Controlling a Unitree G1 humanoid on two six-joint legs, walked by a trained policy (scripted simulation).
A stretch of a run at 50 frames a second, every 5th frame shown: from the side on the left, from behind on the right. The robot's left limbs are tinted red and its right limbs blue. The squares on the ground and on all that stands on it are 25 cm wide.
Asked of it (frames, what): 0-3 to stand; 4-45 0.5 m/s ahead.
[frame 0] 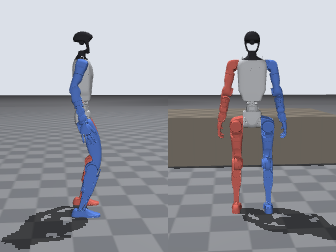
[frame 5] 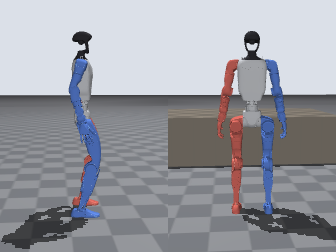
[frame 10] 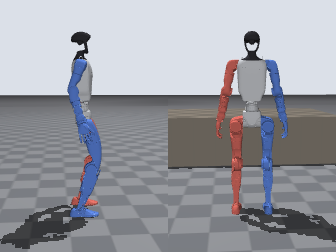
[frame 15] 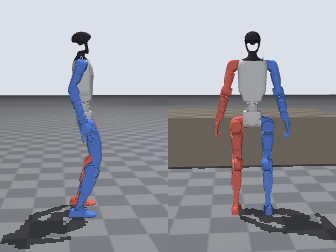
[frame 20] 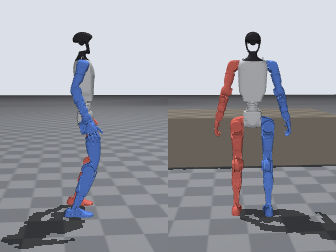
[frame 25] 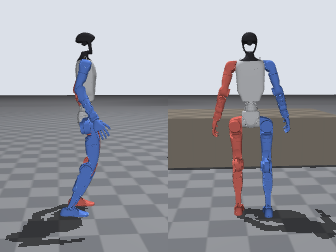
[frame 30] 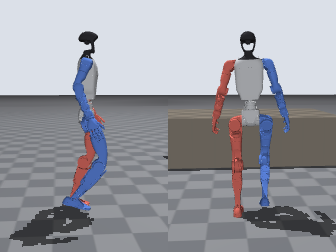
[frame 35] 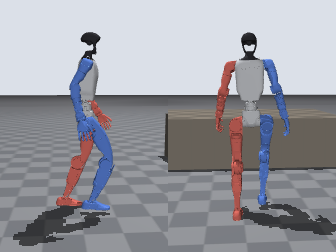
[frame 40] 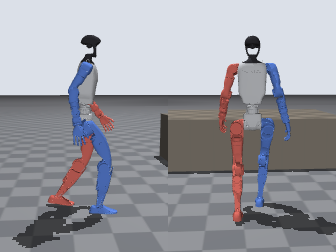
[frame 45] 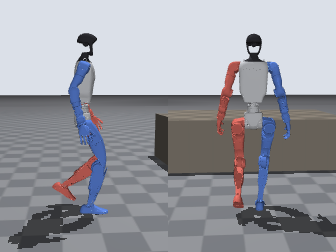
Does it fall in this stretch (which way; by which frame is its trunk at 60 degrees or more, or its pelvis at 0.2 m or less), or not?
no
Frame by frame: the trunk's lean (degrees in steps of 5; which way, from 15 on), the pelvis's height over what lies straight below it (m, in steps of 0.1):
0: 0, 0.8
5: 0, 0.8
10: 0, 0.8
15: 5, 0.8
20: 5, 0.8
25: 0, 0.8
30: 0, 0.8
35: 5, 0.8
40: 5, 0.8
45: 5, 0.8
